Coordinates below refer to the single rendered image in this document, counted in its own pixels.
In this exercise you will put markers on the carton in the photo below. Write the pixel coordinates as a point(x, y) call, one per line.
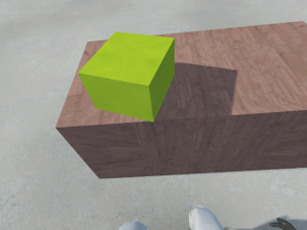
point(131, 74)

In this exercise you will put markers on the right robot hand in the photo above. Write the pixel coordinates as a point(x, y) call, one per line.
point(283, 224)

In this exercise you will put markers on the pedestal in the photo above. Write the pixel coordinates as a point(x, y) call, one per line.
point(237, 103)

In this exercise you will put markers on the left robot thigh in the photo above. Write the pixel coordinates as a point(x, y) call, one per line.
point(133, 225)

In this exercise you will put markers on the right robot thigh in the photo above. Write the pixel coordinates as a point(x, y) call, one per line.
point(203, 219)

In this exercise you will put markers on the robot thigh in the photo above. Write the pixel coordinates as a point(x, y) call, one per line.
point(133, 225)
point(203, 219)

